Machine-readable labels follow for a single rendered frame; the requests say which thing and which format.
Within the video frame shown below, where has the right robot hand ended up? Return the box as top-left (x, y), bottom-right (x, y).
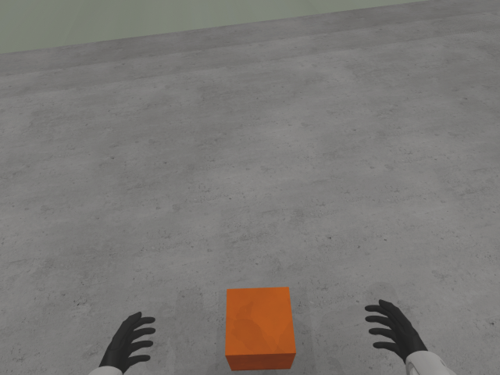
top-left (365, 299), bottom-right (428, 364)

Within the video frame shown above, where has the left robot hand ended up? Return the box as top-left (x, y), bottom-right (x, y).
top-left (99, 312), bottom-right (155, 374)

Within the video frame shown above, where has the carton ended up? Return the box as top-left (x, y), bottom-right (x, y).
top-left (225, 287), bottom-right (296, 371)

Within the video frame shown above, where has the right robot forearm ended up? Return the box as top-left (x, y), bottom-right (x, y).
top-left (405, 351), bottom-right (456, 375)

